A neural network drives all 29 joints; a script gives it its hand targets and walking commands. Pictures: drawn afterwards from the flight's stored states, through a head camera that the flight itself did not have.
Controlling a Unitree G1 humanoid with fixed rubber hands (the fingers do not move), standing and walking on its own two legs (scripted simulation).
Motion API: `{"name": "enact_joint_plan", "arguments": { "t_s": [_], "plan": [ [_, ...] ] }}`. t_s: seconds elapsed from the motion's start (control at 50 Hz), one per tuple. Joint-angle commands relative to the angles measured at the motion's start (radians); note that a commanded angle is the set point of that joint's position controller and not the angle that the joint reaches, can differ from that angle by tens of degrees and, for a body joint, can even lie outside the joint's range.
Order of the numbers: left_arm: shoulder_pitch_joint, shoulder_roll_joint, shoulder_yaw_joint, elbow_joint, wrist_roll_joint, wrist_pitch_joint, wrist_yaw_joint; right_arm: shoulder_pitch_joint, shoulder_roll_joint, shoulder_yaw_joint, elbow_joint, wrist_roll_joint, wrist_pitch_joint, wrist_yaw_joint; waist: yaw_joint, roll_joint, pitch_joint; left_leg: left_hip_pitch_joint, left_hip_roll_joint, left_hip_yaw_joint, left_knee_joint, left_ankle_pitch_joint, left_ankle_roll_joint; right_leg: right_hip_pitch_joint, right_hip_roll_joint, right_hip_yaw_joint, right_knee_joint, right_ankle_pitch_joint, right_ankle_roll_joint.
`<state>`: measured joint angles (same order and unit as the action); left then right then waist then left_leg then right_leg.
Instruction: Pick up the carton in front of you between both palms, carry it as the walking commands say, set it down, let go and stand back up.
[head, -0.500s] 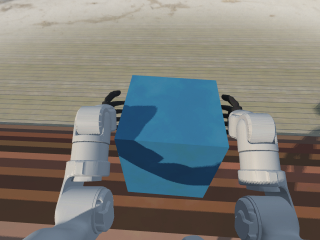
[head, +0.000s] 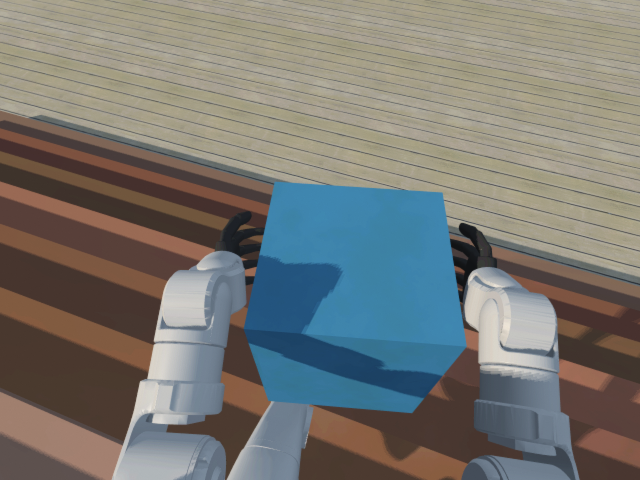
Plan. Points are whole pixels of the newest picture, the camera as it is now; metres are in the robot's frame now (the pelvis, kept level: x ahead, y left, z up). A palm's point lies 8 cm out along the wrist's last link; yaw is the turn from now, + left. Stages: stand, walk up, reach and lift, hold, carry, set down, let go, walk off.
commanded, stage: carry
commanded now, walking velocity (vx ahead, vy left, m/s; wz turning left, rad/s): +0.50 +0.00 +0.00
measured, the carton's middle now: (348, 305) +0.34 +0.05 -0.03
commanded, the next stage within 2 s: none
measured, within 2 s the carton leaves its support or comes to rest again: neither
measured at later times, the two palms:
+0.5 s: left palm (322, 144) +0.74 +0.16 -0.12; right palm (467, 164) +0.72 -0.14 -0.11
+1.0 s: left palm (337, 109) +1.13 +0.19 -0.34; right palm (431, 130) +1.11 -0.11 -0.35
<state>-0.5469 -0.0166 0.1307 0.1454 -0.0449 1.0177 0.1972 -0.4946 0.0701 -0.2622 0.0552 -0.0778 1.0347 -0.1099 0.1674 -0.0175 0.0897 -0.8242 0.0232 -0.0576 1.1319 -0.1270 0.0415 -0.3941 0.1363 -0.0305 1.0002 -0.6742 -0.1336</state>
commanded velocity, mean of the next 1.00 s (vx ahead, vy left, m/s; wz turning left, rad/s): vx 0.50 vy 0.00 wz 0.00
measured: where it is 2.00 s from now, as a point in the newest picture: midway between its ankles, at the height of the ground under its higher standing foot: (368, 224)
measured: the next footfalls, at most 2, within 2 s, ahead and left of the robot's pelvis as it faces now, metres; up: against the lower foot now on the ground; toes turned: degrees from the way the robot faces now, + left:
left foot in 0.14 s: +0.28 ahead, +0.09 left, -0.16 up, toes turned -1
right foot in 0.54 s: +0.55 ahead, -0.03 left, -0.33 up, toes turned -2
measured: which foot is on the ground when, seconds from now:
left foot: up 0.00-0.12, down 0.14-0.54, up 0.56-0.90, down 0.92-1.00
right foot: down 0.00-0.14, up 0.16-0.52, down 0.54-0.92, up 0.94-1.00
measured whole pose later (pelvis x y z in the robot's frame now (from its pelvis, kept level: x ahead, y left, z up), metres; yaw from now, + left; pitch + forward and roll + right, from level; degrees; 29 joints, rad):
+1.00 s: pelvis +0.77 +0.06 -0.45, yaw +0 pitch +0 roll +0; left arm -0.62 0.02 0.17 0.25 -0.01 1.04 0.14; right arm -0.56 0.02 -0.17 0.16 -0.05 1.06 -0.15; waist -0.05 0.02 -0.01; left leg -0.43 -0.09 0.04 0.75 -0.36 0.11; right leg -0.56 0.05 0.00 1.74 -0.61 -0.04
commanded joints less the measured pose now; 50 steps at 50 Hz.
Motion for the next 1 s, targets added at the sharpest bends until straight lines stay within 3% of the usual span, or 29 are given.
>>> {"name": "enact_joint_plan", "arguments": {
  "t_s": [0.0,0.06,0.08,0.1,0.12,0.14,0.22,0.24,0.3,0.38,0.46,0.48,0.5,0.52,0.54,0.56,0.58,0.6,0.64,0.7,0.72,0.76,0.84,0.86,0.88,0.9,0.92,0.94,0.98],
  "plan": [
    [-0.734,-1.165,-0.752,-0.189,-0.474,-0.044,-0.324,-0.599,0.909,0.668,-0.069,0.27,-0.069,0.169,0.016,0.056,-0.541,0.128,-0.08,0.136,-0.479,0.506,-0.01,0.372,-0.078,0.254,0.039,0.786,-0.042],
    [-0.65,-1.125,-0.731,-0.127,-0.438,-0.053,-0.328,-0.59,0.852,0.693,-0.106,0.269,-0.067,0.168,-0.043,-0.124,-0.48,0.536,-0.068,0.161,-0.722,0.659,-0.003,0.17,-0.097,0.157,0.12,0.706,-0.041],
    [-0.635,-1.104,-0.718,-0.101,-0.43,-0.052,-0.329,-0.592,0.834,0.687,-0.107,0.267,-0.062,0.168,-0.188,-0.165,-0.583,0.82,-0.081,0.222,-0.504,0.747,0.028,0.057,-0.154,0.097,0.339,0.925,-0.005],
    [-0.606,-1.091,-0.702,-0.068,-0.417,-0.045,-0.33,-0.551,0.799,0.687,-0.099,0.267,-0.051,0.17,-0.341,-0.029,-0.594,0.944,-0.032,0.167,-0.592,0.645,0.076,-0.052,-0.13,0.04,0.637,0.864,0.055],
    [-0.607,-1.078,-0.685,-0.056,-0.392,-0.033,-0.329,-0.547,0.784,0.684,-0.071,0.277,-0.033,0.172,-0.399,0.15,-0.492,0.996,0.054,0.065,-0.673,0.577,0.114,-0.221,-0.015,0.001,0.896,0.186,0.111],
    [-0.605,-1.039,-0.634,-0.03,-0.363,-0.011,-0.318,-0.548,0.761,0.685,-0.013,0.295,-0.017,0.175,-0.277,0.26,-0.505,1.271,0.212,-0.192,-0.389,0.917,0.169,-0.555,-0.008,0.105,0.936,-0.08,0.137],
    [-0.557,-0.923,-0.487,-0.026,-0.218,0.028,-0.266,-0.767,0.936,0.808,-0.039,0.494,0.007,0.205,-0.244,0.039,-0.588,1.032,0.26,-0.581,-0.4,0.299,0.272,-0.611,-0.134,0.203,0.565,0.159,0.126],
    [-0.577,-0.922,-0.46,-0.039,-0.195,0.025,-0.263,-0.809,0.984,0.818,-0.047,0.539,0.003,0.212,-0.232,-0.058,-0.509,0.811,0.246,-0.529,-0.425,0.306,0.268,-0.519,-0.141,0.171,0.371,0.26,0.142],
    [-0.619,-0.944,-0.447,-0.06,-0.164,0.006,-0.264,-0.901,1.07,0.831,-0.041,0.608,-0.016,0.232,-0.223,0.083,-0.515,0.676,0.232,-0.469,-0.413,0.453,0.238,-0.372,-0.138,0.094,0.339,0.427,0.135],
    [-0.651,-0.978,-0.498,-0.11,-0.174,-0.015,-0.249,-0.884,1.101,0.814,-0.034,0.62,-0.029,0.241,-0.271,-0.007,-0.488,0.632,-0.003,-0.194,-0.186,0.102,0.136,-0.322,-0.105,0.011,-0.105,0.955,0.102],
    [-0.676,-0.945,-0.556,-0.187,-0.202,0.009,-0.233,-0.756,1.053,0.766,0.006,0.577,-0.023,0.23,-0.261,0.138,-0.45,0.409,-0.039,-0.009,-0.079,0.013,0.106,0.124,-0.03,-0.132,-0.361,1.152,0.095],
    [-0.678,-0.944,-0.572,-0.189,-0.21,0.019,-0.234,-0.705,1.027,0.748,0.029,0.554,-0.017,0.228,-0.173,0.201,-0.541,0.421,0.001,0.028,0.09,0.177,0.075,0.263,-0.046,-0.124,-0.267,1.176,0.057],
    [-0.637,-0.924,-0.572,-0.162,-0.218,0.027,-0.238,-0.668,1.016,0.74,0.046,0.526,-0.008,0.225,-0.038,0.109,-0.587,0.368,0.027,0.088,0.292,0.442,0.025,0.432,-0.063,-0.111,-0.367,1.066,0.032],
    [-0.612,-0.91,-0.574,-0.15,-0.225,0.035,-0.247,-0.697,1.012,0.736,0.049,0.5,-0.002,0.222,0.067,-0.062,-0.517,0.213,-0.04,0.124,0.711,0.208,-0.015,0.524,-0.134,-0.038,-0.512,1.05,-0.054],
    [-0.607,-0.89,-0.562,-0.112,-0.237,0.046,-0.258,-0.702,0.974,0.692,0.081,0.46,0.009,0.213,0.051,-0.188,-0.438,-0.093,-0.18,0.144,0.92,-0.638,-0.034,0.674,-0.261,0.105,-0.355,1.327,-0.086],
    [-0.614,-0.9,-0.576,-0.075,-0.275,0.055,-0.267,-0.629,0.925,0.647,0.113,0.41,0.029,0.202,-0.089,-0.15,-0.526,-0.253,-0.121,0.001,0.824,-0.566,-0.019,0.791,-0.409,0.416,-0.289,1.302,-0.171],
    [-0.682,-0.964,-0.608,-0.073,-0.326,0.056,-0.279,-0.609,0.863,0.584,0.121,0.354,0.032,0.191,-0.091,-0.03,-0.538,-0.265,-0.049,-0.047,0.689,-0.497,-0.013,0.686,-0.444,0.503,-0.318,0.971,-0.21],
    [-0.751,-1.01,-0.632,-0.072,-0.376,0.056,-0.29,-0.626,0.847,0.548,0.125,0.32,0.032,0.185,-0.112,0.101,-0.446,-0.264,-0.015,-0.068,0.456,-0.363,-0.007,0.574,-0.367,0.447,-0.279,0.917,-0.123],
    [-0.842,-1.103,-0.662,-0.076,-0.44,0.033,-0.31,-0.639,0.85,0.521,0.11,0.278,0.02,0.186,-0.124,0.098,-0.469,-0.109,0.013,-0.082,0.198,-0.242,-0.034,0.304,-0.448,0.585,-0.314,0.814,-0.199],
    [-0.933,-1.184,-0.673,-0.083,-0.489,0.007,-0.326,-0.76,0.901,0.564,0.033,0.302,-0.007,0.192,-0.118,-0.024,-0.469,0.056,0.003,0.033,0.229,-0.035,0.002,0.184,-0.411,0.504,-0.275,0.964,-0.153],
    [-0.927,-1.2,-0.665,-0.085,-0.495,0.001,-0.325,-0.776,0.919,0.578,0.022,0.317,-0.012,0.192,-0.083,0.078,-0.456,-0.042,0.022,-0.008,-0.028,0.236,0.019,0.235,-0.271,0.401,-0.126,0.632,-0.086],
    [-0.876,-1.198,-0.641,-0.078,-0.484,-0.007,-0.322,-0.758,0.945,0.611,0.005,0.34,-0.019,0.186,-0.049,0.058,-0.457,0.123,-0.042,0.089,-0.27,0.525,0.006,0.167,-0.176,0.253,-0.049,0.458,-0.056],
    [-0.728,-1.149,-0.619,-0.071,-0.426,-0.015,-0.31,-0.777,0.941,0.686,-0.076,0.361,-0.001,0.165,-0.028,-0.135,-0.401,0.417,-0.068,0.159,-0.621,0.522,0.006,0.151,-0.147,0.146,0.035,0.583,-0.042],
    [-0.706,-1.126,-0.601,-0.059,-0.415,-0.015,-0.308,-0.762,0.937,0.685,-0.076,0.37,0.005,0.164,-0.163,-0.196,-0.514,0.649,-0.065,0.214,-0.44,0.64,0.045,0.104,-0.22,0.079,0.247,0.782,-0.011],
    [-0.657,-1.119,-0.604,-0.036,-0.408,-0.007,-0.307,-0.695,0.901,0.684,-0.05,0.359,0.008,0.164,-0.253,-0.069,-0.56,0.804,-0.105,0.232,-0.523,0.543,0.06,0.033,-0.193,0.005,0.422,0.987,0.043],
    [-0.681,-1.106,-0.592,-0.052,-0.387,-0.012,-0.306,-0.683,0.894,0.69,-0.059,0.366,0.013,0.175,-0.382,0.072,-0.521,0.945,0.001,0.108,-0.616,0.481,0.149,-0.16,-0.135,-0.005,0.821,0.705,0.079],
    [-0.684,-1.096,-0.576,-0.037,-0.349,0.001,-0.302,-0.711,0.884,0.698,-0.02,0.38,0.022,0.185,-0.327,0.255,-0.493,1.159,0.131,-0.045,-0.392,0.761,0.182,-0.515,-0.008,0.012,1.028,-0.088,0.12],
    [-0.638,-1.023,-0.531,-0.001,-0.307,0.022,-0.293,-0.672,0.893,0.707,0.04,0.404,0.024,0.192,-0.247,0.181,-0.561,1.152,0.216,-0.355,-0.437,0.569,0.224,-0.547,-0.061,0.109,0.866,-0.003,0.11],
    [-0.615,-0.984,-0.471,0.014,-0.242,0.032,-0.281,-0.767,0.972,0.743,0.006,0.48,0.022,0.21,-0.233,0.038,-0.451,0.951,0.174,-0.342,-0.402,0.42,0.192,-0.574,-0.15,0.127,0.553,0.173,0.112]
  ]
}}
